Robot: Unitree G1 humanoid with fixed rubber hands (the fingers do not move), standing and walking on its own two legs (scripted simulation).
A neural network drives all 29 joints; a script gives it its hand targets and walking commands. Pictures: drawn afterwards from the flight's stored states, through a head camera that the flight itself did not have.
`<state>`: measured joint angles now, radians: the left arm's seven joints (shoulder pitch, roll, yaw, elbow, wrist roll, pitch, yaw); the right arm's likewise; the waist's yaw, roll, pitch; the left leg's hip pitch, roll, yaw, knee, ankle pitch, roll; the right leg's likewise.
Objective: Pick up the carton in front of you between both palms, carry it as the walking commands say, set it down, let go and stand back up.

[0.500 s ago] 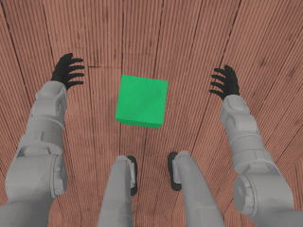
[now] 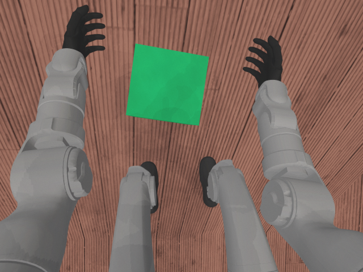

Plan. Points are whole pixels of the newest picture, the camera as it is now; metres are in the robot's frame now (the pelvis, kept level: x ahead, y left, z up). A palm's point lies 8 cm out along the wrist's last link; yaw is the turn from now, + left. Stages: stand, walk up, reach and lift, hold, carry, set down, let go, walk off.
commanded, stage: reach and lift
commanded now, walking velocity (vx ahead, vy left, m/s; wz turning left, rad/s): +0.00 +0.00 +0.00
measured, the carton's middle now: (166, 91) +0.47 +0.03 -0.46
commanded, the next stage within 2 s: none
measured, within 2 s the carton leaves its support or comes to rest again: leaves its support in 1.40 s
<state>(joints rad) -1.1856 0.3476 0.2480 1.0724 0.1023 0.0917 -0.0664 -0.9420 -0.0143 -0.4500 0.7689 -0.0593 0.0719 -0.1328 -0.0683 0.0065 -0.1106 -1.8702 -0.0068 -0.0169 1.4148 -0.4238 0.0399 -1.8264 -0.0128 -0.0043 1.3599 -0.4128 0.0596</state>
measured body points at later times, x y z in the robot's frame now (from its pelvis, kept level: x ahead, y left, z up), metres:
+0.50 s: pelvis -0.05 -0.02 -0.18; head +0.31 +0.02 +0.08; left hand +0.51 +0.20 -0.36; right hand +0.46 -0.17 -0.36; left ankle +0.07 +0.10 -0.55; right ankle +0.08 -0.15 -0.55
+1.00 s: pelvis -0.05 -0.02 -0.21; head +0.31 +0.03 +0.06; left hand +0.50 +0.18 -0.39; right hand +0.48 -0.17 -0.38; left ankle +0.07 +0.10 -0.55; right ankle +0.08 -0.15 -0.55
